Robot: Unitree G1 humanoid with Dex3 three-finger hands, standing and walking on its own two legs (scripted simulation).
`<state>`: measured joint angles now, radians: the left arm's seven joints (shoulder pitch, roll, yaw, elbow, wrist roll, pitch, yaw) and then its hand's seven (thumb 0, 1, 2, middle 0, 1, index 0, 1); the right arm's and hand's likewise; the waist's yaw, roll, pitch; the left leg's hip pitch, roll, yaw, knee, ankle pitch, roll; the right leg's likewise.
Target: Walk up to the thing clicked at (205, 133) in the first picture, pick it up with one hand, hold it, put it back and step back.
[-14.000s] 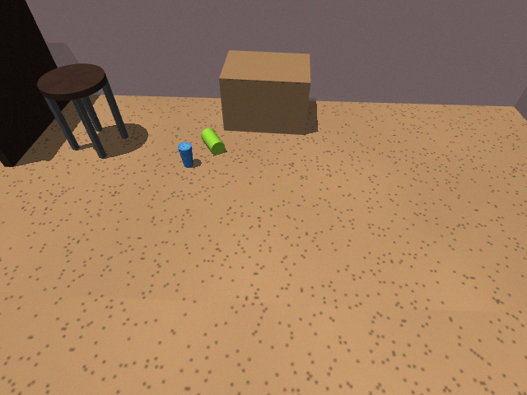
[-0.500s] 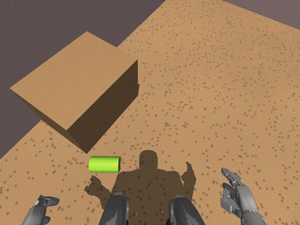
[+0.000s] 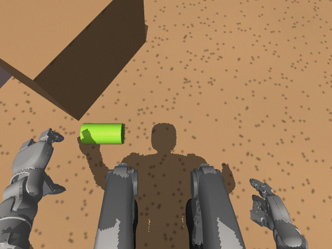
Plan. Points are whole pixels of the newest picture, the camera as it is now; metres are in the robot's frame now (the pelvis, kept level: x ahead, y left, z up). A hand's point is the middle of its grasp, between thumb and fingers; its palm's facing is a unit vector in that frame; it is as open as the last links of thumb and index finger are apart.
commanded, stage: rise first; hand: left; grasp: from above
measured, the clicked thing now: (103, 133) +0.47 +0.25 -0.43
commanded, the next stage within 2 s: approach in 1.32 s
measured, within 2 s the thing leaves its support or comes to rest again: neither
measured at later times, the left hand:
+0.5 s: hand (68, 149) +0.37 +0.31 -0.25, palm faces -0.46 -0.15 -0.87, open 14.3 cm
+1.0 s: hand (77, 140) +0.41 +0.30 -0.29, palm faces -0.46 -0.05 -0.88, open 14.0 cm
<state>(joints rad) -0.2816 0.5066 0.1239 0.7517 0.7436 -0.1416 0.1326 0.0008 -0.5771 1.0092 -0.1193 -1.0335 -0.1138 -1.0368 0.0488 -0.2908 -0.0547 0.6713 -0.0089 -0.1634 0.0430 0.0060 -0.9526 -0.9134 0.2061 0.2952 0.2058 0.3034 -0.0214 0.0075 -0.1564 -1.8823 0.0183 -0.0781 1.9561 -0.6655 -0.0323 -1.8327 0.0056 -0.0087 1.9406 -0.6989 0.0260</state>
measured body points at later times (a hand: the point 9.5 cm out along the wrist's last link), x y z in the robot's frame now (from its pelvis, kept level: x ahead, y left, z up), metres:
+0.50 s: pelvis -0.02 +0.01 -0.09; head +0.18 +0.06 +0.30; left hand +0.39 +0.31 -0.20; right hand +0.06 -0.28 -0.21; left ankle +0.08 +0.13 -0.44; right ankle +0.07 -0.13 -0.44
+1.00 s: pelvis -0.02 +0.01 -0.13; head +0.21 +0.06 +0.26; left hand +0.43 +0.30 -0.24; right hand +0.06 -0.27 -0.24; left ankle +0.08 +0.13 -0.44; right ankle +0.07 -0.13 -0.44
